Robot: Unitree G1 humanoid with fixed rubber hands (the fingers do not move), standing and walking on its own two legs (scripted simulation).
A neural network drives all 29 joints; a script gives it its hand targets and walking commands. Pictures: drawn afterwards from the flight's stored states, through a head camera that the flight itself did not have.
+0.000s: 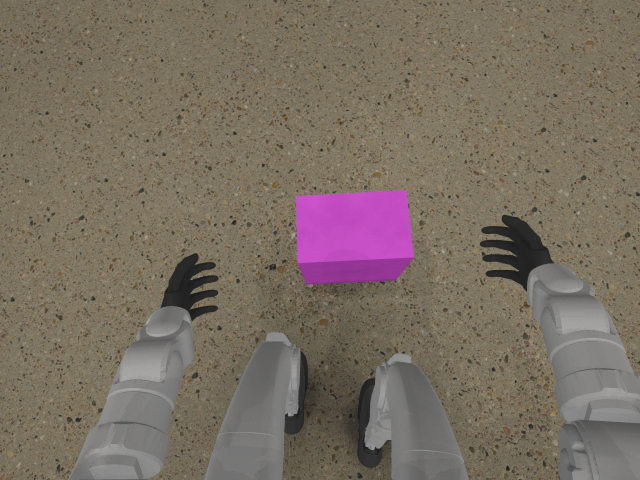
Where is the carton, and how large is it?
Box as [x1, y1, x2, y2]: [296, 190, 413, 284]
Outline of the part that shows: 405,190 296,196 297,257 298,264 306,284 395,279 413,257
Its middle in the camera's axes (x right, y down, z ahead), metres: +0.08 +0.00 +0.98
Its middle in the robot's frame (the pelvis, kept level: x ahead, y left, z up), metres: +0.52 +0.00 -0.54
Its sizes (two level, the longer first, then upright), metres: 0.252 0.158 0.262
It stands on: the floor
